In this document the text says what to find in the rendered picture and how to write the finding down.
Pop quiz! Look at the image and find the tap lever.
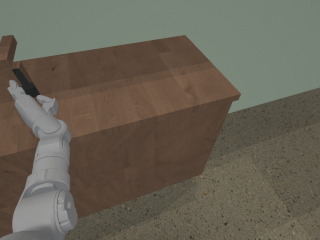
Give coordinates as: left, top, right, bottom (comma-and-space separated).
12, 68, 40, 98

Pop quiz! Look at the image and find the counter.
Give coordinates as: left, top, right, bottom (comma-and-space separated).
0, 35, 241, 238

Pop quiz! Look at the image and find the left robot forearm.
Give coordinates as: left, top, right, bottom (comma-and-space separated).
12, 114, 72, 233

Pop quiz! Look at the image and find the robot left upper arm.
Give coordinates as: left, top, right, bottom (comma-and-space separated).
0, 189, 78, 240

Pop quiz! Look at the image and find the left robot hand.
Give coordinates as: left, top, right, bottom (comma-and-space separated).
7, 80, 59, 129

